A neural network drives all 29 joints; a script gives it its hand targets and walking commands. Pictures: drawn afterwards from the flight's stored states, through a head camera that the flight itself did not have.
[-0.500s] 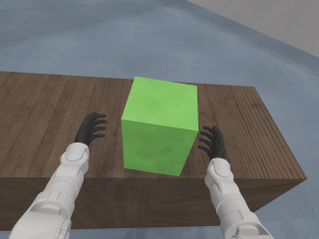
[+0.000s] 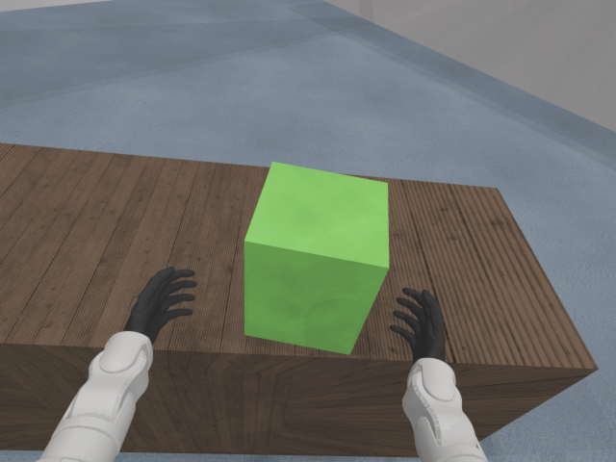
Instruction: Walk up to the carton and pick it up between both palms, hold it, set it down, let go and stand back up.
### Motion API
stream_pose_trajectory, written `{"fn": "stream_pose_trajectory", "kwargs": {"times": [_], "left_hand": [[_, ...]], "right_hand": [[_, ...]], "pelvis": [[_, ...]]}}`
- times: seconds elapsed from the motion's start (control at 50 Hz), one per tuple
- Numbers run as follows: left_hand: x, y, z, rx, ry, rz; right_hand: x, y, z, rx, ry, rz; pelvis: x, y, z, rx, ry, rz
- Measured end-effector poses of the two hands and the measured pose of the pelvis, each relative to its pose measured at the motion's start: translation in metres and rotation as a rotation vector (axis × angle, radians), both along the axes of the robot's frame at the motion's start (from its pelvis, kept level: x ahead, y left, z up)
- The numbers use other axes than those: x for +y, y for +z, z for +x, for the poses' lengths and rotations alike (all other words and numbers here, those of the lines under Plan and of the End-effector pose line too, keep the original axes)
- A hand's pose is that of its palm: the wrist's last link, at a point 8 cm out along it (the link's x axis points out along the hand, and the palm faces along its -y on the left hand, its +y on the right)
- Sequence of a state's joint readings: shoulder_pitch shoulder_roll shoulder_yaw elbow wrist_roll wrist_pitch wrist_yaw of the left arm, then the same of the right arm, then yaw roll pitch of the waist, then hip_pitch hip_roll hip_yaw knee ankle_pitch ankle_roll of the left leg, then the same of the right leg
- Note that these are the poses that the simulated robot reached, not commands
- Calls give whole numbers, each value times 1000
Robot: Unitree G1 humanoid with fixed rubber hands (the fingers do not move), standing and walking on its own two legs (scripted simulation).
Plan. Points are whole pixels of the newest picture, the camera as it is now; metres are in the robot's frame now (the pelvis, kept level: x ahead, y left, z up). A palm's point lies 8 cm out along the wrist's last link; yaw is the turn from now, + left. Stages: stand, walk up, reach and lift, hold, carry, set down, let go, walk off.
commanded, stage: set down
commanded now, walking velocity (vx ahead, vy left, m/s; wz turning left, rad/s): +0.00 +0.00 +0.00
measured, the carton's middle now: (312, 262) +0.44 -0.01 +0.01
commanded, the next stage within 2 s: none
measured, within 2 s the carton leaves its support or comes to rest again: neither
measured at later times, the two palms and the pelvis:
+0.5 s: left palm (123, 382) +0.23 +0.22 +0.02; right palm (445, 409) +0.22 -0.17 +0.02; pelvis +0.01 +0.00 +0.01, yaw -1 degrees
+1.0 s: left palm (112, 434) +0.18 +0.22 +0.00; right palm (459, 452) +0.18 -0.18 +0.00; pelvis +0.02 -0.02 +0.01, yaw -1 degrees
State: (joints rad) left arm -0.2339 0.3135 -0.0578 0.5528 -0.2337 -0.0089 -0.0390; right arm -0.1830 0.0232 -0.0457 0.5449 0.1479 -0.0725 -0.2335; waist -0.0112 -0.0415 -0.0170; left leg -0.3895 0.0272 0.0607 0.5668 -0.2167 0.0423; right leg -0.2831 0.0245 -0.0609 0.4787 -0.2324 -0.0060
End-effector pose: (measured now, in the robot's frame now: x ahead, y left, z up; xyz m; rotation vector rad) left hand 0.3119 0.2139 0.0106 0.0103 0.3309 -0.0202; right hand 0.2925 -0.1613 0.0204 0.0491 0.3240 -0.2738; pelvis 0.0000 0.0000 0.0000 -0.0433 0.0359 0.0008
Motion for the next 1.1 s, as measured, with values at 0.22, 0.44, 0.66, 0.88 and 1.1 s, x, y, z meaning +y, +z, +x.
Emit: {"fn": "stream_pose_trajectory", "kwargs": {"times": [0.22,0.44,0.66,0.88,1.1], "left_hand": [[1,6,-31,6,-6,-15],[2,8,-69,27,5,-7],[3,-1,-100,62,37,16],[1,-4,-128,90,45,22],[1,-18,-121,146,50,45]], "right_hand": [[-7,0,-34,5,12,5],[-5,3,-69,18,48,14],[-5,-2,-92,58,63,18],[-15,-8,-115,103,52,22],[-22,-21,-111,137,70,7]], "pelvis": [[5,5,9,-58,-17,8],[2,8,14,-98,-17,19],[-9,10,15,-121,-16,28],[-18,9,19,-138,-9,33],[-21,9,22,-135,-12,37]]}}
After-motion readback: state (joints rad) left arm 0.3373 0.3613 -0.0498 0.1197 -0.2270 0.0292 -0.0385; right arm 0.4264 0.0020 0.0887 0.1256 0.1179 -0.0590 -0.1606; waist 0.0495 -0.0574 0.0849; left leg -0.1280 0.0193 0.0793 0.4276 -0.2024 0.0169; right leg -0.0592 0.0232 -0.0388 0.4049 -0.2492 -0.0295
